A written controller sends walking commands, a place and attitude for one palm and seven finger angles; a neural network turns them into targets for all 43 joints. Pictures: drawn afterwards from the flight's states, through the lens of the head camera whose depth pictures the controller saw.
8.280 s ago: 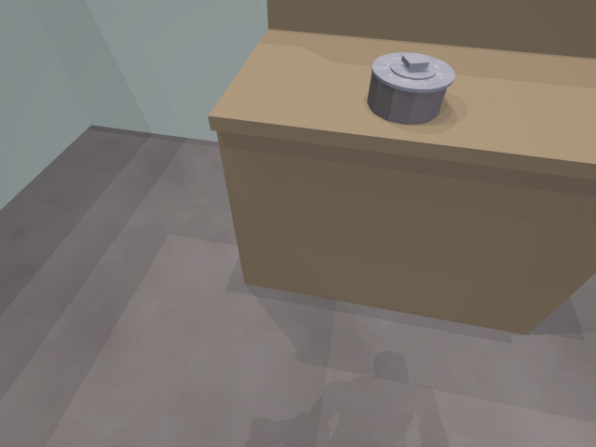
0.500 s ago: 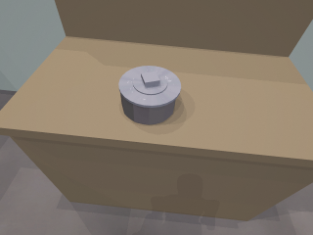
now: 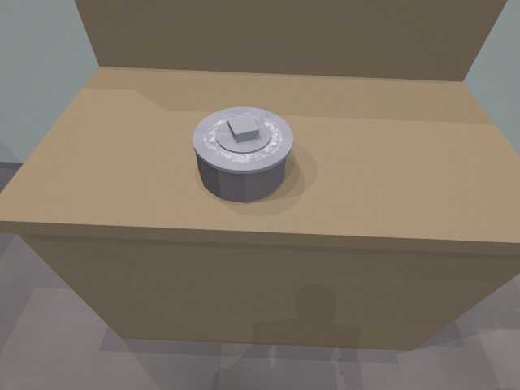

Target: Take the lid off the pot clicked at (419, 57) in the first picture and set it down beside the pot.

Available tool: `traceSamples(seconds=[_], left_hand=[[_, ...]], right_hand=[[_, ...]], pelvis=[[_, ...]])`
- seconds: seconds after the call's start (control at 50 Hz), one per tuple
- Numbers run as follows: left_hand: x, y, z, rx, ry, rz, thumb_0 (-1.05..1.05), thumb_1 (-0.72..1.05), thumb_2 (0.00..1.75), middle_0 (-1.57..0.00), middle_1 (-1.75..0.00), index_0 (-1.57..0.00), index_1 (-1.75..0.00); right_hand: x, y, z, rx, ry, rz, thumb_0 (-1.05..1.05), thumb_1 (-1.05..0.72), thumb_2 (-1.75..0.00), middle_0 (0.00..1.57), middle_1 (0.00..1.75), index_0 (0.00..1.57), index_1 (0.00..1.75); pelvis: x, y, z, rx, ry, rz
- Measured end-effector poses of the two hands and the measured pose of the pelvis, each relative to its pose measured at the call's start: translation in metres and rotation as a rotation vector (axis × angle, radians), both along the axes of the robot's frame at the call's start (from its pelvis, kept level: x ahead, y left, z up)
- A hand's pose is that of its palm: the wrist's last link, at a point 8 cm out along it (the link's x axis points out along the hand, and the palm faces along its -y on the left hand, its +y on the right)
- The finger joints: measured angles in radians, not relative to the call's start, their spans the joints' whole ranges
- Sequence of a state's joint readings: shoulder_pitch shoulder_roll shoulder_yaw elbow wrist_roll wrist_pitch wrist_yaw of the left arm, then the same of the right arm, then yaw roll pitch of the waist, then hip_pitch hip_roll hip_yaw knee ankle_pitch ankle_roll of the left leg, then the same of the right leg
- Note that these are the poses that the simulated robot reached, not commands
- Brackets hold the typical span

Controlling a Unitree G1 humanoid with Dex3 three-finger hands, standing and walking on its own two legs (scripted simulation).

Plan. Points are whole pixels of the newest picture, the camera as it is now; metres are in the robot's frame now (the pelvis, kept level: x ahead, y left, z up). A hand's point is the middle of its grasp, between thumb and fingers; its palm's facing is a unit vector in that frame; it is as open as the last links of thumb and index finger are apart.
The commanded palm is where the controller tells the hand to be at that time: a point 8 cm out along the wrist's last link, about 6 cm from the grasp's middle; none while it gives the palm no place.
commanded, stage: look again from close up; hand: left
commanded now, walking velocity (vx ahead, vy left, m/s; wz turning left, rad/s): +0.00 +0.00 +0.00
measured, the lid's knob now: (243, 127) +0.53 +0.07 +0.12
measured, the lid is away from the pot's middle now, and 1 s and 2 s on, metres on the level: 0.00 0.00 0.00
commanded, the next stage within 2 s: lift the closed hand beside the body in 1.14 s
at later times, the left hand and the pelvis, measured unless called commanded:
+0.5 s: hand out of the picture -0.03 +0.17 -0.19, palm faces +0.01 -0.98 -0.20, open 7.3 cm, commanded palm none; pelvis -0.02 +0.00 -0.01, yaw +0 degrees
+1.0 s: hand out of the picture -0.01 +0.16 -0.19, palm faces +0.02 -0.98 -0.18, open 7.3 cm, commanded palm none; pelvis -0.01 -0.01 -0.01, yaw +0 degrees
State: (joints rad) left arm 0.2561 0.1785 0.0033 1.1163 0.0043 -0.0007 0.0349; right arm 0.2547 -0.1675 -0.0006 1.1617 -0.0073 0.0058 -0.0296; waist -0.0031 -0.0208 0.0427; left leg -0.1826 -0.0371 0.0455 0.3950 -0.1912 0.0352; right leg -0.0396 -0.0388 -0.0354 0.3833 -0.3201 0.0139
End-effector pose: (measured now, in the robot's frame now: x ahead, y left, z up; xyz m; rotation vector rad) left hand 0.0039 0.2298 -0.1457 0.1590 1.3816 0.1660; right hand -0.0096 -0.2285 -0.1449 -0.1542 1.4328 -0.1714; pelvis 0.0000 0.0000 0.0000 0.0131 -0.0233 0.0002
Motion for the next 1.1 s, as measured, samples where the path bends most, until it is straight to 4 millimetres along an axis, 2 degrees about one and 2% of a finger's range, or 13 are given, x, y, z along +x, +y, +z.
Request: traceSamples(seconds=[0.16, 0.34, 0.76, 1.1], left_hand=[[-0.025, -0.01, -0.005, -0.014, 0.021, -0.021, 0.0, 0.91, 0.9, -0.2, -0.3, -0.2, -0.3], [-0.036, -0.006, -0.007, -0.001, 0.006, -0.008, 0.0, 0.91, 0.9, -0.2, -0.3, -0.2, -0.3], [-0.024, -0.015, -0.012, -0.025, -0.009, -0.01, 0.0, 0.91, 0.9, -0.2, -0.3, -0.2, -0.3], [-0.016, -0.013, -0.011, -0.027, -0.024, -0.007, 0.0, 0.91, 0.9, -0.2, -0.3, -0.2, -0.3]], right_hand=[[-0.005, 0.008, -0.007, 0.022, -0.05, 0.021, 0.01, -0.9, -0.9, 0.2, 0.3, 0.2, 0.3], [0.002, 0.006, -0.014, 0.022, -0.103, 0.023, 0.01, -0.93, -0.9, 0.2, 0.3, 0.2, 0.3], [0.026, -0.009, 0.0, -0.014, -0.137, 0.027, 0.01, -0.92, -0.9, 0.2, 0.3, 0.2, 0.3], [0.038, -0.009, 0.005, -0.021, -0.147, 0.032, 0.01, -0.91, -0.9, 0.2, 0.3, 0.2, 0.3]], pelvis=[[-0.015, 0.003, -0.007, -0.029, 0.012, 0.004], [-0.02, 0.005, -0.013, -0.023, 0.006, 0.001], [-0.014, -0.008, -0.01, -0.016, 0.017, -0.008], [-0.011, -0.009, -0.007, -0.017, 0.013, -0.007]])
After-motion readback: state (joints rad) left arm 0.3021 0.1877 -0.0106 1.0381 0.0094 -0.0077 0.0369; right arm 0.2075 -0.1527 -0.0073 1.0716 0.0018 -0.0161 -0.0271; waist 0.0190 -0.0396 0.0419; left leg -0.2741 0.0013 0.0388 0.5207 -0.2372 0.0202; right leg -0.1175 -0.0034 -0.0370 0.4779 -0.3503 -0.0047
